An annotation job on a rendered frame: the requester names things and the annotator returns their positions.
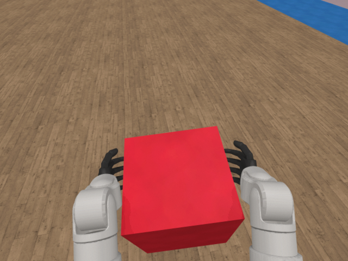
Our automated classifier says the robot left hand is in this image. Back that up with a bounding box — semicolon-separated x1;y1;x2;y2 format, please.
98;148;124;190

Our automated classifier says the robot left forearm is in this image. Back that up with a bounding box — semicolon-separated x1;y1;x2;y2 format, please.
72;174;122;261

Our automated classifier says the robot right forearm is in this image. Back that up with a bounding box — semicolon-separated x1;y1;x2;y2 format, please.
240;166;303;261

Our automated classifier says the robot right hand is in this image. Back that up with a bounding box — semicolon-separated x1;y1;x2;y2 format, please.
224;140;257;185

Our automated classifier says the carton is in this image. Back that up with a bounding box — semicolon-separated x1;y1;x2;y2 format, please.
121;126;245;253

